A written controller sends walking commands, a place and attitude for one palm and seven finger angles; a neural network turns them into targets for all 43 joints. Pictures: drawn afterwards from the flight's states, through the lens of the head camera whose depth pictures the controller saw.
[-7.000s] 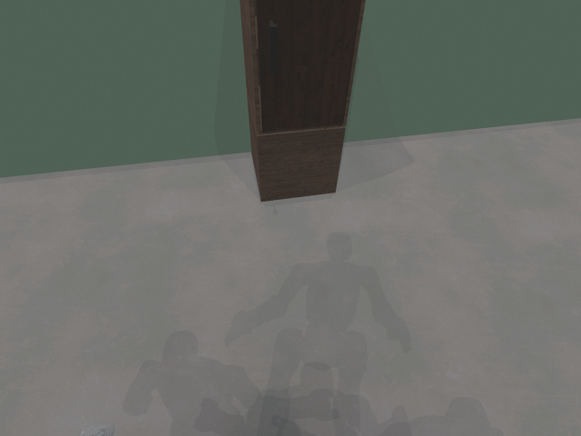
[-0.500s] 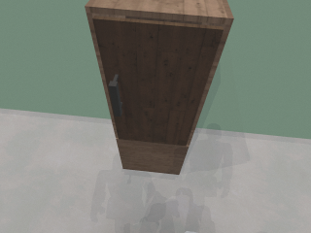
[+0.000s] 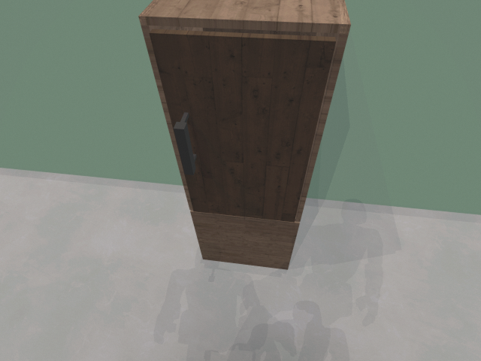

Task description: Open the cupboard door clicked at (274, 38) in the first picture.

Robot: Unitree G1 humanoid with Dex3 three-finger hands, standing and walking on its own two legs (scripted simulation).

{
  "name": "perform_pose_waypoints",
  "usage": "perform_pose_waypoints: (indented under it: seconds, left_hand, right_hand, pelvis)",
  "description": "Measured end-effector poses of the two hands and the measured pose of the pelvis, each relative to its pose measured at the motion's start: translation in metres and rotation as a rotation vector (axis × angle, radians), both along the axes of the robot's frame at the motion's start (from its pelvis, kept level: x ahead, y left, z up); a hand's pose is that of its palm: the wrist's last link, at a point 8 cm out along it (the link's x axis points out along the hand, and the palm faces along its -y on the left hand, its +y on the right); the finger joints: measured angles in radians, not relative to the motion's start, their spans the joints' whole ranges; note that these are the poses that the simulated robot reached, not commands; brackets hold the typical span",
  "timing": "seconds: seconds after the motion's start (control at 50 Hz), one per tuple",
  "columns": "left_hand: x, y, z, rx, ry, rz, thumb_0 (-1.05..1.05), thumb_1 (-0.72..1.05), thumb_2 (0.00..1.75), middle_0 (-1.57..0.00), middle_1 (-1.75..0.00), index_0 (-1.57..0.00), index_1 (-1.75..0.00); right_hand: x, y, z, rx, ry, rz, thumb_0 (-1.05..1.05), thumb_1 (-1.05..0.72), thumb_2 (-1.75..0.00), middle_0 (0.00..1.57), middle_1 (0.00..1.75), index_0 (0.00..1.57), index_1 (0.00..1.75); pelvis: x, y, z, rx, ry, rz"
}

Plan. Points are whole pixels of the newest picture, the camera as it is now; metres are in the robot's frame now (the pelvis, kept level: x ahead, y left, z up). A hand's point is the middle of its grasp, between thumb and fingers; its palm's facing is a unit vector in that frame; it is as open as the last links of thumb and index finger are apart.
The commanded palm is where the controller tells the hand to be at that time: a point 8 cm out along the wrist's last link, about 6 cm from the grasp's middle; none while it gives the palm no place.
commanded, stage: come to a stop and stand still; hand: left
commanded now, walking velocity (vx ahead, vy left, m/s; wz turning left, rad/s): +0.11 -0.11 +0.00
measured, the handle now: (187, 144) +0.58 +0.19 -0.01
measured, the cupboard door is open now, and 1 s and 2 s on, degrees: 0 0 0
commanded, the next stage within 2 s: look again from close up in 0.26 s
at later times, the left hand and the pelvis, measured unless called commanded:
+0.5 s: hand out of the picture +0.04 +0.17 -0.18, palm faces -0.01 -0.97 -0.24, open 7.3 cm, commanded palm none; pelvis +0.02 +0.00 -0.01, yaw +0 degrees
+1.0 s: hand out of the picture +0.07 +0.18 -0.15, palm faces +0.14 -0.97 -0.21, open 7.3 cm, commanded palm +0.12 +0.23 -0.07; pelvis +0.02 +0.00 -0.01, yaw +0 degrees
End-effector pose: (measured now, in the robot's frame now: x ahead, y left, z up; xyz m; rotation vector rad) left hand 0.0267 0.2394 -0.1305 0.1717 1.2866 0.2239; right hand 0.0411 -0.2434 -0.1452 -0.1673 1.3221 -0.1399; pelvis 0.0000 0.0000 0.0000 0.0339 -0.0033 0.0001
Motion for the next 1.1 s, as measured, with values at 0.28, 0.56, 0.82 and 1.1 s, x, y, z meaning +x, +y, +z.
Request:
perform_pose_waypoints:
  seconds: [0.28, 0.56, 0.82, 1.1]
  left_hand:
    - [-0.03, 0.009, -0.016, -0.082, 0.143, -0.004, 0.01, 0.91, 0.9, -0.19, -0.3, -0.19, -0.29]
    - [0.015, -0.019, -0.013, -0.01, 0.07, -0.043, 0.02, 0.94, 0.9, -0.2, -0.3, -0.2, -0.3]
    - [0.023, -0.017, -0.009, -0.01, 0.018, -0.032, 0.01, 0.93, 0.9, -0.2, -0.3, -0.2, -0.29]
    - [0.112, 0.001, 0.089, -0.005, -0.751, 0.034, 0.02, 0.88, 0.88, -0.2, -0.32, -0.2, -0.32]
  right_hand:
    - [-0.048, 0.052, 0.006, 0.019, 0.085, -0.044, 0.01, -0.92, -0.9, 0.2, 0.3, 0.2, 0.3]
    - [-0.03, 0.028, -0.02, 0.062, 0.079, -0.051, 0.01, -0.91, -0.9, 0.19, 0.3, 0.19, 0.3]
    - [-0.007, 0.02, -0.016, 0.038, 0.027, -0.012, 0.02, -0.93, -0.9, 0.19, 0.3, 0.2, 0.3]
    - [0.04, 0.002, 0.014, -0.068, -0.385, 0.019, 0.02, -0.92, -0.9, 0.2, 0.3, 0.2, 0.3]
  pelvis:
    - [0.009, 0.017, 0.003, -0.022, 0.017, 0.007]
    - [0.029, -0.005, -0.01, -0.043, 0.02, 0.012]
    - [0.03, -0.006, -0.006, -0.027, -0.004, 0.012]
    - [0.005, 0.006, -0.013, -0.025, 0.048, 0.039]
